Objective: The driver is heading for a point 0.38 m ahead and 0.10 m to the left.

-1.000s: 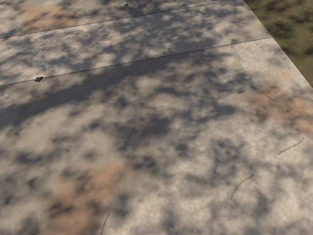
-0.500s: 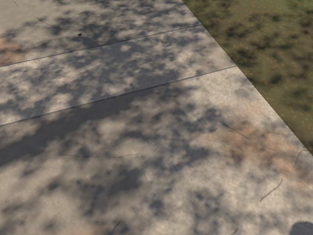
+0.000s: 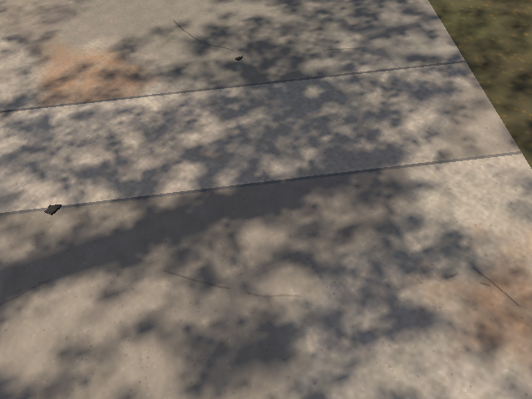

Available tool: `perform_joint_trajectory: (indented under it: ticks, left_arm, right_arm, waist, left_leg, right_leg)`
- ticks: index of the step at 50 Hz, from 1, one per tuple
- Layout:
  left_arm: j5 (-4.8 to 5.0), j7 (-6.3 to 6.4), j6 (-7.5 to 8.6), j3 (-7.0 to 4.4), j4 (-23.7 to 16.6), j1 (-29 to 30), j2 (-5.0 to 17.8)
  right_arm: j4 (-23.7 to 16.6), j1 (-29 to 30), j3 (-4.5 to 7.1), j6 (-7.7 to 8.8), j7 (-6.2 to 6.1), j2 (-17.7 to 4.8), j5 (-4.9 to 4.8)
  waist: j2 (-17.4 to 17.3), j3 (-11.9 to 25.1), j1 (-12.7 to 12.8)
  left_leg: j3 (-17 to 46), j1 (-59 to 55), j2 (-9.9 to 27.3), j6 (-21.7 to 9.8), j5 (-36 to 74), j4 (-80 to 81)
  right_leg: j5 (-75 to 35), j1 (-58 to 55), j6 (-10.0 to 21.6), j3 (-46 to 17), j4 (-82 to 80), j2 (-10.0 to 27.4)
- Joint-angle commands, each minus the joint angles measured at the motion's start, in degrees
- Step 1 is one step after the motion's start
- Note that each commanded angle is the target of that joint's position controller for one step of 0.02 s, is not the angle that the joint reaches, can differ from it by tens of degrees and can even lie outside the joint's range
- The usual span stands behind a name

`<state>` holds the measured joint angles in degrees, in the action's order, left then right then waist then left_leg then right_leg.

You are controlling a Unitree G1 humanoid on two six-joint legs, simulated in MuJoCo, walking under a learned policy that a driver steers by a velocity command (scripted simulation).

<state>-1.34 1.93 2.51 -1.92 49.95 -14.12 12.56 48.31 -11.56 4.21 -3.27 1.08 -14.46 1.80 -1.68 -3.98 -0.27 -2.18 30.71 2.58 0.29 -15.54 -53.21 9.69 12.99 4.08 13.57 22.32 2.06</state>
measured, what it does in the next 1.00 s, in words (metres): steps on the spot, turning left: left foot, then right foot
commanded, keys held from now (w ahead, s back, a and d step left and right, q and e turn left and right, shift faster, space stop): q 0.42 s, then no key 0.38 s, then w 0.20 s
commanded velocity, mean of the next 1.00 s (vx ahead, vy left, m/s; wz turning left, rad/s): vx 0.05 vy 0.00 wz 0.36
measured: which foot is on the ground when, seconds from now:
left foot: up 0.00-0.16, down 0.18-0.64, up 0.66-0.92, down 0.94-1.00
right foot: down 0.00-0.18, up 0.20-0.62, down 0.64-0.96, up 0.98-1.00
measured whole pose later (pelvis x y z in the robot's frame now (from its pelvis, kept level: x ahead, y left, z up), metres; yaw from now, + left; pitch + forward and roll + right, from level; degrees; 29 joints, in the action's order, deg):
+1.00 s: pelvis +0.01 +0.01 +0.00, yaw +20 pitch -1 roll +0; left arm -0.9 0.0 -1.6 -2.5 48.2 -14.0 14.0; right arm 50.8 -15.9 1.8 -0.1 -0.5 -14.1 1.6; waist 0.8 -0.2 -0.7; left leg 1.3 4.9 -2.8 -3.2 -17.8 -23.5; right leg 20.8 14.6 3.0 0.7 34.0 -1.3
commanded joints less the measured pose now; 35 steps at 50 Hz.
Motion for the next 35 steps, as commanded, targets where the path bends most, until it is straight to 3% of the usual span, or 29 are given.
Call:
perform_joint_trajectory:
  ticks: [1,5,7,8,9,10,11,13,15,16,18,20,25,28,30,31,32,33,34,35]
  left_arm:
    - [-0.29,-0.09,-0.14,-2.13,-3.5,0.4,8.8]
    - [-0.40,-0.60,-1.73,-3.17,-3.6,-0.7,10.7]
    - [-0.08,-0.63,-2.54,-3.71,-3.5,-0.2,11.7]
    - [-0.33,-0.72,-3.03,-3.87,-2.9,-1.8,11.3]
    - [-0.49,-1.16,-3.52,-3.34,-3.7,-3.7,8.3]
    - [0.18,-0.66,-4.16,-2.26,-8.1,0.9,5.2]
    - [-0.29,-0.39,-5.06,-2.52,-7.8,3.3,7.4]
    - [0.97,-0.64,-4.71,-2.55,-7.0,2.5,6.5]
    - [-0.56,-0.81,-4.35,-3.11,-6.4,1.4,8.3]
    - [-0.61,-0.95,-4.49,-3.19,-6.4,0.9,8.3]
    - [-0.06,-1.00,-4.82,-2.95,-7.0,1.2,7.3]
    - [0.12,-0.77,-5.18,-2.67,-8.0,2.7,6.8]
    - [0.49,-0.48,-5.07,-2.11,-8.9,3.5,6.5]
    - [1.01,-0.21,-4.67,-1.93,-9.0,2.2,6.6]
    - [1.08,-0.01,-4.16,-1.65,-8.2,-0.9,5.8]
    - [0.74,0.19,-3.61,-1.44,-7.8,-2.5,5.5]
    - [-0.37,0.53,-2.91,-1.65,-8.4,-1.9,8.3]
    - [-0.49,0.29,-2.65,-2.39,-10.0,2.3,13.5]
    - [-0.52,-0.17,-2.49,-2.11,-9.7,2.8,11.8]
    - [-0.19,-0.51,-2.18,-1.17,-9.8,4.5,8.8]
  right_arm:
    - [-3.9,-1.2,0.02,-0.34,0.73,-2.0,0.01]
    - [-6.6,1.3,0.28,-0.30,0.88,-3.0,-0.42]
    - [-7.2,-0.1,0.30,0.49,0.78,-2.8,-0.59]
    - [-6.6,-2.1,0.55,1.34,0.43,-3.9,-0.37]
    - [-6.4,-4.5,1.78,2.35,-0.37,-9.4,0.37]
    - [-6.6,-6.6,3.71,2.37,-0.68,-16.7,-0.40]
    - [-5.6,-9.8,3.73,2.16,-0.98,-14.5,-0.98]
    - [-6.7,-2.5,2.23,1.45,-1.67,-10.2,-0.97]
    - [-8.5,2.1,1.46,1.30,-1.86,-7.8,-1.56]
    - [-8.6,1.4,1.41,1.46,-1.61,-7.9,-1.66]
    - [-8.3,-0.3,1.80,1.84,-1.28,-9.2,-1.63]
    - [-8.1,-1.8,2.08,1.83,-1.25,-10.1,-1.35]
    - [-8.3,-1.9,1.88,1.50,-0.98,-10.0,-0.53]
    - [-8.2,-0.5,1.62,1.24,-0.73,-10.0,-0.23]
    - [-7.9,1.1,1.28,0.94,-0.89,-9.7,-0.75]
    - [-7.8,1.6,0.87,0.89,-1.12,-8.9,-1.25]
    - [-8.1,0.3,-0.06,1.13,-1.27,-5.9,-1.34]
    - [-8.7,-1.1,-0.66,1.36,-1.38,-3.6,-1.84]
    - [-7.7,0.0,0.16,0.96,-1.60,-7.0,-0.78]
    - [-6.9,-0.6,0.52,0.73,-1.38,-7.6,-1.08]
  waist:
    - [8.4,6.1,-0.1]
    - [9.2,5.9,1.4]
    - [7.6,6.0,0.2]
    - [3.9,6.6,-0.6]
    - [-9.5,7.1,-0.5]
    - [-19.0,4.8,-2.3]
    - [-8.0,6.1,-4.0]
    - [-4.8,3.9,0.0]
    - [-5.5,5.8,1.3]
    - [-4.4,7.4,1.3]
    - [-2.8,8.1,0.8]
    - [-3.8,7.3,-0.2]
    - [-5.7,7.3,-1.4]
    - [-6.3,7.3,-1.2]
    - [-5.3,7.1,0.8]
    - [-3.8,6.7,1.9]
    - [3.3,6.5,0.7]
    - [13.1,5.1,-1.8]
    - [13.2,4.9,0.0]
    - [9.9,3.7,-1.1]
  left_leg:
    - [-1.4,-6.6,0.3,-0.5,-0.3,5.2]
    - [-3.1,-8.8,-0.4,-1.9,-6.9,11.6]
    - [-3.8,-13.9,-1.4,-3.1,-3.5,20.8]
    - [-1.3,-18.8,-1.5,-4.0,2.4,27.9]
    - [13.5,-24.1,8.9,-6.3,14.0,35.7]
    - [31.0,-25.1,20.5,-16.5,33.7,36.5]
    - [26.6,-26.3,19.6,-19.5,36.3,34.8]
    - [18.1,-22.7,12.0,-15.8,29.5,34.8]
    - [15.3,-23.3,8.2,-13.9,31.1,34.3]
    - [15.3,-23.9,8.1,-14.0,32.6,33.8]
    - [16.5,-24.8,8.0,-14.3,30.4,33.8]
    - [18.9,-25.1,8.1,-14.6,25.1,34.3]
    - [21.0,-21.9,7.7,-14.4,18.3,34.2]
    - [22.5,-19.3,7.5,-13.3,19.9,33.0]
    - [22.9,-17.2,6.5,-11.2,19.7,30.9]
    - [22.6,-14.2,5.0,-8.7,15.8,29.5]
    - [19.8,-10.9,1.0,-5.2,7.4,24.9]
    - [10.7,-6.1,-9.0,-2.7,-6.1,19.8]
    - [8.9,-11.4,-8.0,-1.9,-15.1,10.8]
    - [9.9,-12.7,-7.6,-1.7,-13.6,6.6]
  right_leg:
    - [-15.7,-0.9,7.9,-6.7,-6.2,16.4]
    - [-10.5,-3.5,6.9,-7.5,-2.8,19.0]
    - [-7.8,-2.9,4.0,-5.9,2.1,18.5]
    - [-4.0,-0.7,0.7,-4.2,7.5,16.5]
    - [7.8,6.8,-3.3,0.6,22.1,10.4]
    - [28.7,20.8,-6.5,-2.7,31.8,-0.9]
    - [27.8,21.9,-6.9,-10.3,40.1,0.5]
    - [18.3,21.5,-6.5,-13.9,40.2,1.3]
    - [13.3,19.9,-6.2,-13.7,40.2,0.3]
    - [12.7,19.0,-6.3,-13.8,40.7,-0.3]
    - [12.6,18.9,-6.7,-14.4,38.2,-0.6]
    - [13.1,19.2,-6.9,-14.9,34.1,-0.9]
    - [14.0,12.6,-5.8,-14.5,24.8,-1.9]
    - [14.6,6.2,-4.4,-13.5,18.4,-3.1]
    - [9.5,-0.3,-3.3,-12.5,7.8,-3.7]
    - [3.7,-5.4,-2.5,-13.4,-1.0,-2.9]
    - [5.3,-7.8,-1.0,-22.8,-8.1,5.4]
    - [-2.2,-6.1,3.6,-35.9,-11.3,16.4]
    - [-6.0,1.4,8.9,-36.7,-10.2,19.6]
    - [-7.2,2.7,9.5,-33.5,-10.1,16.8]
